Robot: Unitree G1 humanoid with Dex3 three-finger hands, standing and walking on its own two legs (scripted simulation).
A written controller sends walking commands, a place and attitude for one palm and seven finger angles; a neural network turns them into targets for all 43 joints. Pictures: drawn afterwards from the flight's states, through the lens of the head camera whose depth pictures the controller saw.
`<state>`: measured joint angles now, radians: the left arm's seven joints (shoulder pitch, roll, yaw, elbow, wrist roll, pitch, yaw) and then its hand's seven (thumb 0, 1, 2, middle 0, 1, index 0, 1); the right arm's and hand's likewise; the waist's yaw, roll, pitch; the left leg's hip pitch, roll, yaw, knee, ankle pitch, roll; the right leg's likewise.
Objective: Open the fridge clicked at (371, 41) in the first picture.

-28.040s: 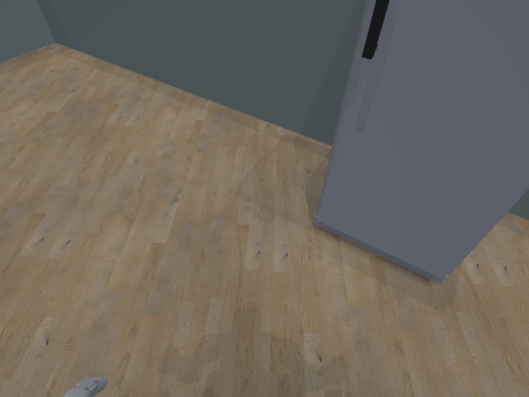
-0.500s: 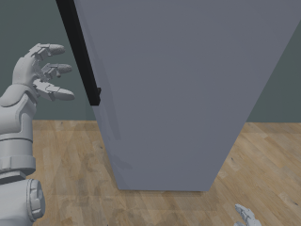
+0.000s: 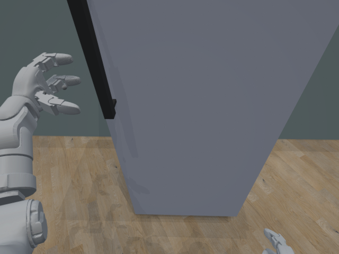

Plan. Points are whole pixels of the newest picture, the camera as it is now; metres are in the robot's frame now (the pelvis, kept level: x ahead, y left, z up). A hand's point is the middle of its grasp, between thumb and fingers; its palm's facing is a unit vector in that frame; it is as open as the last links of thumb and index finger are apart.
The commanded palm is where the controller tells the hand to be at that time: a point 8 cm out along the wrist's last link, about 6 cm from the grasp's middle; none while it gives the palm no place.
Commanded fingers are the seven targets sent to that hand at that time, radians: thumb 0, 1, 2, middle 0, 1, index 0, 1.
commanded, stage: move the hooked fingers beside the handle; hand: left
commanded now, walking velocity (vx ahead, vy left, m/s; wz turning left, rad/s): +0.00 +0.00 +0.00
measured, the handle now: (99, 62) +0.46 +0.18 +0.26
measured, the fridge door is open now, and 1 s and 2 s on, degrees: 0 0 0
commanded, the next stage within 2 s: none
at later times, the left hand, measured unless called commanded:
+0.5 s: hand (68, 86) +0.39 +0.24 +0.23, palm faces +0.08 -1.00 -0.02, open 14.0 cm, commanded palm +0.37 +0.29 +0.24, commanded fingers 0.00 -0.50 0.30 -0.30 -1.20 -0.30 -1.20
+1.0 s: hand (70, 79) +0.40 +0.23 +0.25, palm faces +0.03 -1.00 -0.03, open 14.0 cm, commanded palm +0.37 +0.29 +0.24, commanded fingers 0.00 -0.50 0.30 -0.30 -1.20 -0.30 -1.20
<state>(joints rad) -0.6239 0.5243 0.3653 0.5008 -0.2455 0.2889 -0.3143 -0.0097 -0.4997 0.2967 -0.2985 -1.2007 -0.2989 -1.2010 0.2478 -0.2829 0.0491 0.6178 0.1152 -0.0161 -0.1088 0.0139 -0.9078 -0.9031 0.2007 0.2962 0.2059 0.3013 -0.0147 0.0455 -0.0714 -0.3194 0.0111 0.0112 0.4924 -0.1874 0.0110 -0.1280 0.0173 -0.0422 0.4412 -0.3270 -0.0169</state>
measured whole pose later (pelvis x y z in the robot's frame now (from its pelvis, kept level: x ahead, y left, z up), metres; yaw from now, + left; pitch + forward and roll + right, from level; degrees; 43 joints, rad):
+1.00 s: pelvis +0.00 -0.01 +0.00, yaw +1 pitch +1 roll -1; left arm -0.68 0.51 0.35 0.48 -0.24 0.25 -0.31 -0.01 -0.50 0.30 -0.30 -1.20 -0.30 -1.20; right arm 0.24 -0.29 0.05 0.63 0.11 -0.03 -0.11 0.01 -0.91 -0.90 0.20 0.30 0.21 0.30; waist -0.01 0.04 -0.06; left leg -0.33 0.01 0.00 0.50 -0.19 0.00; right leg -0.13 0.02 -0.05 0.44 -0.33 -0.02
